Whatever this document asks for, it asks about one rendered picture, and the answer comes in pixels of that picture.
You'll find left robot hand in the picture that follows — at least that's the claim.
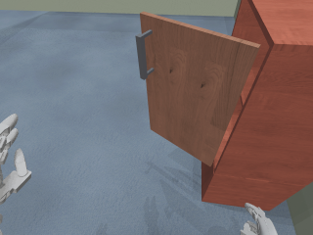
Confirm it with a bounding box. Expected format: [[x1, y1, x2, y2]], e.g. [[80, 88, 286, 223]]
[[0, 114, 31, 205]]

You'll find handle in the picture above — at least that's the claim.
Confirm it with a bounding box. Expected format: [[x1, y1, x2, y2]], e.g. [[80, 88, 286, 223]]
[[135, 29, 155, 80]]

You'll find cupboard door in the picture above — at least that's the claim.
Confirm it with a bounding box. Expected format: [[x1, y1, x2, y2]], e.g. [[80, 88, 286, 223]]
[[140, 11, 261, 166]]

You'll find right robot hand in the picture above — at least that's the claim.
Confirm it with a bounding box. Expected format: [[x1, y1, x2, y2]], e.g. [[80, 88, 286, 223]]
[[240, 203, 278, 235]]

